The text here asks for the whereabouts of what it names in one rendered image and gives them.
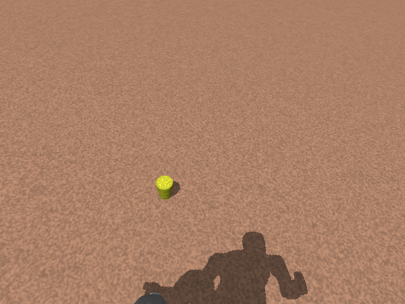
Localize cup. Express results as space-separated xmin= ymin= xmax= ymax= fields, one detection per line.
xmin=156 ymin=175 xmax=173 ymax=200

